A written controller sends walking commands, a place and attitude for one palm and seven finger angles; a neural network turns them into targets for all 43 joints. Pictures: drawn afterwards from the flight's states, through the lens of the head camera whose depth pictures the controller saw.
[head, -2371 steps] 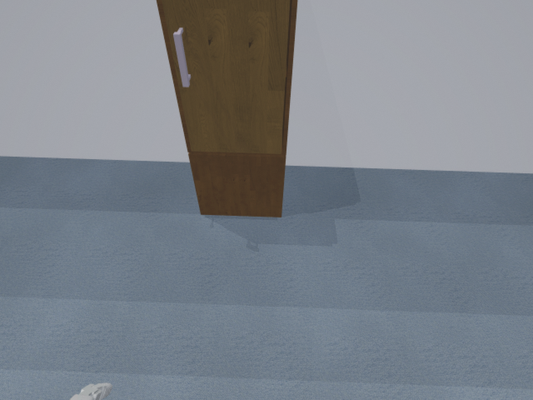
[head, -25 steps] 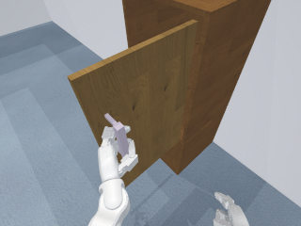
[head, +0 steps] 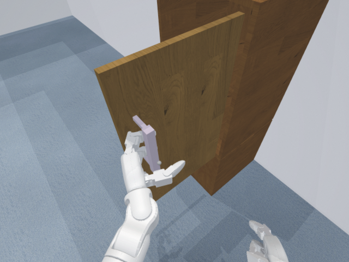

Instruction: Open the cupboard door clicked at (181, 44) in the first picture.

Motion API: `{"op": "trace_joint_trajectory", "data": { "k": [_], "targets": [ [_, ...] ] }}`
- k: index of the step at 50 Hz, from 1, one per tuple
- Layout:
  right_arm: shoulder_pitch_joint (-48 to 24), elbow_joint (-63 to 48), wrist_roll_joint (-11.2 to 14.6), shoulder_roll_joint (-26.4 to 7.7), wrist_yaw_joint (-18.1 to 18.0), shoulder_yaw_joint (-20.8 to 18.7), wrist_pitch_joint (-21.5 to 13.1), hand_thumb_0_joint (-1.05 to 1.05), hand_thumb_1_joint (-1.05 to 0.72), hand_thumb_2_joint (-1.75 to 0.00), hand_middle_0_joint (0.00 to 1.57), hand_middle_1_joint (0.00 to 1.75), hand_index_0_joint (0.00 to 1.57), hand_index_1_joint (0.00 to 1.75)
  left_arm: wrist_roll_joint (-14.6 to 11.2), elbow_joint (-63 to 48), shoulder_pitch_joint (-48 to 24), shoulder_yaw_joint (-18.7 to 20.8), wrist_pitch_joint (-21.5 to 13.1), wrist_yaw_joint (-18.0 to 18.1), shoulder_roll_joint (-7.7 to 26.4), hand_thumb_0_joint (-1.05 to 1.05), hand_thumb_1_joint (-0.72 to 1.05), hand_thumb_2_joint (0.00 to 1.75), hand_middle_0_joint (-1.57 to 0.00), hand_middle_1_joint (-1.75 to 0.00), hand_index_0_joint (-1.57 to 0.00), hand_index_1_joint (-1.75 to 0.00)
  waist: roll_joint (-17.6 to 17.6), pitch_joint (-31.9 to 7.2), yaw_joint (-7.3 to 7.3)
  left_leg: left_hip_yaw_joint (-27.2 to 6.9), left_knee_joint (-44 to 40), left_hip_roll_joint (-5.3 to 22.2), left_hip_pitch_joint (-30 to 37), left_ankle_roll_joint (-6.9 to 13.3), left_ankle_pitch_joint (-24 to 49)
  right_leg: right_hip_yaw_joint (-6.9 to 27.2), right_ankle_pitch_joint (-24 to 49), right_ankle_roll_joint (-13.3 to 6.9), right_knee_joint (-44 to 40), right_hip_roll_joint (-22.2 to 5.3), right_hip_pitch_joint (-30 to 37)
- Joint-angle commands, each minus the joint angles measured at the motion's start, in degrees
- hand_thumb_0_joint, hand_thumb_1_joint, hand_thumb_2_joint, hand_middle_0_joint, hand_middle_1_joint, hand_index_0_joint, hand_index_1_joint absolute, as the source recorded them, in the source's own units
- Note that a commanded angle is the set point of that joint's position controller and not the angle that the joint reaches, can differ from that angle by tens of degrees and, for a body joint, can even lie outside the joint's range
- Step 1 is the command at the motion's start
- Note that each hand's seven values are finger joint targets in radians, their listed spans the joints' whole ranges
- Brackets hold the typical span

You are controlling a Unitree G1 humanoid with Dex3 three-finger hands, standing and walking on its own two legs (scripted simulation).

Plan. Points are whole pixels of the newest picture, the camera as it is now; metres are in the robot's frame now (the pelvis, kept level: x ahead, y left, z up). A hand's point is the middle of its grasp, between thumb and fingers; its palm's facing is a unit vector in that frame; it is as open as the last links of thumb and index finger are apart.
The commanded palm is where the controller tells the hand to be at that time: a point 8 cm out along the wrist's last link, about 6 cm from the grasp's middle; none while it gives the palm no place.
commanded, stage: open thumb and fingers to let go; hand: left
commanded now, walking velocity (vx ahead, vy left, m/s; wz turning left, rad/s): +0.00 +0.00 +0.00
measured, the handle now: (147, 146) +0.36 +0.09 +0.07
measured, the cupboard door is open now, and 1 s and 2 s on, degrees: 90 94 94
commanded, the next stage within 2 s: slide the hand sideways off the handle in 0.40 s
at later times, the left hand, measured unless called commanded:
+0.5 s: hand (164, 160) +0.32 +0.04 +0.08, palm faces +0.28 -0.96 -0.04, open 14.9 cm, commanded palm +0.27 +0.08 +0.07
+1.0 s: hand (164, 184) +0.26 +0.04 +0.08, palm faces -0.11 -0.99 -0.01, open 16.3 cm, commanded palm +0.23 +0.10 +0.07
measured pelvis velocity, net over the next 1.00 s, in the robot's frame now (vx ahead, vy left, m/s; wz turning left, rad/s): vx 0.00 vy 0.02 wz -0.04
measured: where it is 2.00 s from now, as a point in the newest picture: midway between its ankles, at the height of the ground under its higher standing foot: outside the picture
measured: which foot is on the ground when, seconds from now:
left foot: down 0.00-1.00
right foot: down 0.00-1.00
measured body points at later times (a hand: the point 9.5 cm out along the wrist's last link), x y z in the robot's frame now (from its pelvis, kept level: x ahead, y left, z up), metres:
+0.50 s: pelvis -0.01 +0.01 +0.00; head +0.01 +0.00 +0.45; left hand +0.30 +0.09 +0.08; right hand +0.16 -0.20 -0.10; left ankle +0.00 +0.14 -0.71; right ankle +0.02 -0.09 -0.71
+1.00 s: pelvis +0.00 +0.02 +0.00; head +0.02 +0.00 +0.45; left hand +0.26 +0.09 +0.08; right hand +0.15 -0.20 -0.09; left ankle +0.00 +0.14 -0.71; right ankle +0.02 -0.09 -0.71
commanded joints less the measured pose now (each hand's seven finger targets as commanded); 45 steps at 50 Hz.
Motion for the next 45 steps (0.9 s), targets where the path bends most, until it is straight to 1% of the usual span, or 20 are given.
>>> {"op": "trace_joint_trajectory", "data": {
  "k": [1,7,9,10,18,19,23,25,26,27,28,30,32,34,35,36,38,41,43,45],
  "targets": [
    [-6.19,-8.81,0.15,-4.69,-0.55,-1.59,-2.81,0.0,-0.9,-0.9,0.2,0.3,0.2,0.3,1.45,-10.58,-17.07,-1.74,-3.62,1.25,-8.05,0.0,-0.5,0.3,-0.3,-1.2,-0.3,-1.2,-6.75,-12.88,-0.79,0.3,-4.86,-2.33,2.82,1.97,8.72,5.23,5.56,1.14,-9.24,-0.39,6.82],
    [-6.23,-8.12,0.06,-4.84,-0.28,-1.57,-2.82,0.0,-0.9,-0.9,0.2,0.3,0.2,0.3,1.51,-6.37,-22.08,-1.05,-2.62,3.02,-9.05,0.0,-0.5,0.3,-0.25,-0.9,-0.25,-0.9,-6.6,-13.72,-0.74,0.35,-5.48,-2.17,2.62,1.88,8.59,4.34,4.53,0.79,-8.54,0.19,6.16],
    [-6.18,-7.93,0.02,-5.01,-0.23,-1.55,-2.58,0.0,-0.9,-0.9,0.2,0.3,0.2,0.3,1.4,-5.03,-21.56,0.31,-2.22,3.49,-7.98,0.0,-0.5,0.3,-0.23,-0.8,-0.23,-0.8,-7.15,-13.97,-0.07,0.24,-5.97,-2.08,2.2,1.74,9.18,4.1,5.24,0.56,-8.45,0.44,7.01],
    [-6.3,-7.83,0.01,-4.87,-0.22,-1.47,-2.5,0.0,-0.9,-0.9,0.2,0.3,0.2,0.3,1.31,-5.27,-23.34,-0.33,-2.27,3.63,-8.69,0.0,-0.5,0.3,-0.22,-0.75,-0.22,-0.75,-7.2,-13.82,-0.63,0.38,-5.83,-2.0,2.42,1.85,9.05,4.16,5.17,0.74,-8.48,0.34,6.46],
    [-6.29,-8.01,0.1,-4.49,0.44,-1.56,-2.44,0.0,-0.9,-0.9,0.2,0.3,0.2,0.3,1.28,-6.32,-21.69,-1.41,-2.15,4.03,-10.54,0.0,-0.5,0.3,-0.16,-0.35,-0.16,-0.35,-6.25,-15.11,0.23,0.55,-6.14,-1.76,3.26,1.5,10.48,3.45,6.57,0.29,-7.69,0.79,7.3],
    [-6.7,-7.95,0.09,-4.58,0.41,-1.46,-2.5,0.0,-0.9,-0.9,0.2,0.3,0.2,0.3,1.37,-5.18,-21.6,-1.13,-1.91,4.08,-10.06,0.0,-0.5,0.3,-0.15,-0.3,-0.15,-0.3,-6.29,-13.52,0.21,0.42,-6.25,-1.74,2.83,1.51,9.64,3.44,5.61,0.28,-8.09,0.76,6.65],
    [-6.85,-7.75,-0.07,-4.46,0.88,-1.39,-2.79,0.0,-0.9,-0.9,0.2,0.3,0.2,0.3,1.42,-4.77,-22.95,-1.97,-1.86,4.32,-11.85,0.0,-0.5,0.3,-0.15,-0.3,-0.15,-0.3,-6.78,-12.35,-0.21,0.15,-6.04,-1.67,2.42,1.49,8.41,2.98,3.63,0.3,-7.63,0.87,4.87],
    [-6.97,-7.72,-0.04,-4.49,0.86,-1.52,-2.69,0.0,-0.9,-0.9,0.2,0.3,0.2,0.3,1.62,-5.42,-23.3,-1.2,-1.98,4.43,-10.76,0.0,-0.5,0.3,-0.15,-0.3,-0.15,-0.3,-6.91,-13.59,0.15,0.25,-5.81,-1.74,2.63,1.51,8.98,3.32,4.1,0.26,-7.61,0.84,5.49],
    [-1.12,-6.29,0.38,-6.46,0.72,-1.89,-1.96,0.0,-0.9,-0.9,0.2,0.3,0.2,0.3,7.13,-7.09,-20.46,-14.9,-4.49,-8.27,-6.46,0.0,-0.5,0.3,-0.15,-0.3,-0.15,-0.3,-10.29,-10.33,-5.31,0.2,-5.35,-1.62,4.13,2.75,10.65,5.35,11.29,0.43,-6.91,0.51,4.02],
    [-0.22,-8.56,1.02,-6.41,0.13,-2.21,-2.39,0.0,-0.9,-0.9,0.2,0.3,0.2,0.3,4.76,-10.69,-22.39,-9.94,-7.65,-14.94,-1.81,0.0,-0.5,0.3,-0.15,-0.3,-0.15,-0.3,-9.32,-14.91,-3.66,0.44,-4.78,-2.1,3.93,3.16,12.39,5.26,15.45,0.37,-5.9,0.24,6.69],
    [-0.54,-9.24,1.23,-6.58,-0.46,-2.18,-2.44,0.0,-0.9,-0.9,0.2,0.3,0.2,0.3,3.69,-11.93,-21.76,-8.16,-9.63,-19.29,1.48,0.0,-0.5,0.3,-0.15,-0.3,-0.15,-0.3,-7.79,-17.67,-2.44,0.7,-4.58,-2.39,4.17,3.26,13.29,5.97,17.73,0.28,-5.14,0.01,9.27],
    [-0.15,-10.03,1.83,-6.34,-1.06,-1.62,-3.22,0.0,-0.9,-0.9,0.2,0.3,0.2,0.3,1.23,-13.68,-23.17,-8.98,-11.77,-26.69,2.31,0.0,-0.5,0.3,-0.15,-0.3,-0.15,-0.3,-4.69,-17.68,-3.2,0.5,-4.41,-2.42,5.41,3.29,13.0,6.04,17.86,0.36,-4.8,-0.15,8.58],
    [-0.86,-11.79,3.06,-5.97,-1.46,-0.97,-4.38,0.0,-0.9,-0.9,0.2,0.3,0.2,0.3,-3.67,-12.69,-19.3,-7.97,-11.67,-31.03,0.55,0.0,-0.5,0.3,-0.15,-0.3,-0.15,-0.3,-3.15,-14.55,-2.52,0.35,-5.3,-2.36,5.2,2.96,9.48,5.39,13.06,0.47,-6.06,0.33,7.28],
    [-2.38,-12.46,4.01,-5.94,-1.69,-0.23,-5.37,0.0,-0.9,-0.9,0.2,0.3,0.2,0.3,-8.1,-11.47,-18.6,-5.59,-9.91,-30.98,-0.78,0.0,-0.5,0.3,-0.15,-0.3,-0.15,-0.3,-3.49,-10.67,-1.91,-0.28,-6.97,-2.33,4.28,2.41,4.76,4.65,5.7,0.54,-7.95,0.8,5.85],
    [-2.57,-12.49,4.06,-6.13,-1.71,-0.09,-5.8,0.0,-0.9,-0.9,0.2,0.3,0.2,0.3,-9.44,-10.47,-17.84,-4.19,-9.22,-29.96,-0.88,0.0,-0.5,0.3,-0.15,-0.3,-0.15,-0.3,-6.2,-8.95,-1.97,-0.63,-7.63,-2.17,3.61,2.24,2.95,4.25,2.93,0.86,-8.56,0.9,5.15],
    [-2.6,-12.75,4.12,-6.35,-1.62,-0.27,-6.09,0.0,-0.9,-0.9,0.2,0.3,0.2,0.3,-10.0,-10.77,-15.63,-2.56,-8.74,-28.71,-0.49,0.0,-0.5,0.3,-0.15,-0.3,-0.15,-0.3,-7.68,-9.5,-0.98,-0.65,-8.21,-2.13,3.46,2.12,2.67,4.13,1.76,0.95,-8.74,0.94,5.73],
    [-2.22,-13.18,3.79,-6.52,-1.15,-0.39,-6.38,0.0,-0.9,-0.9,0.2,0.3,0.2,0.3,-9.15,-11.73,-12.82,-1.05,-8.19,-26.1,0.4,0.0,-0.5,0.3,-0.15,-0.3,-0.15,-0.3,-9.14,-9.68,-0.16,-0.41,-8.72,-2.04,3.41,2.17,3.92,4.08,2.63,1.12,-8.66,0.84,6.43],
    [-0.86,-14.1,3.07,-6.34,-0.06,-0.97,-6.54,0.0,-0.9,-0.9,0.2,0.3,0.2,0.3,-4.85,-15.64,-7.05,-0.88,-8.97,-23.48,2.5,0.0,-0.5,0.3,-0.15,-0.3,-0.15,-0.3,-8.26,-12.69,0.87,0.46,-8.04,-1.91,4.29,2.37,9.1,4.34,8.98,0.89,-6.82,0.6,8.52],
    [-0.18,-14.45,2.93,-6.19,0.63,-1.18,-6.43,0.0,-0.9,-0.9,0.2,0.3,0.2,0.3,-2.57,-17.21,-3.92,-2.35,-9.65,-23.11,2.28,0.0,-0.5,0.3,-0.15,-0.3,-0.15,-0.3,-8.04,-11.95,0.49,0.85,-7.38,-1.78,3.98,2.39,10.47,4.51,11.32,0.82,-6.19,0.52,8.25],
    [-0.3,-14.94,2.96,-6.2,0.89,-1.07,-6.17,0.0,-0.9,-0.9,0.2,0.3,0.2,0.3,-1.89,-18.54,-1.91,-2.32,-9.69,-23.29,3.09,0.0,-0.5,0.3,-0.15,-0.3,-0.15,-0.3,-7.08,-10.9,0.62,0.98,-7.33,-1.78,3.26,2.39,10.11,4.7,11.28,0.65,-6.16,0.49,8.28]
  ]
}}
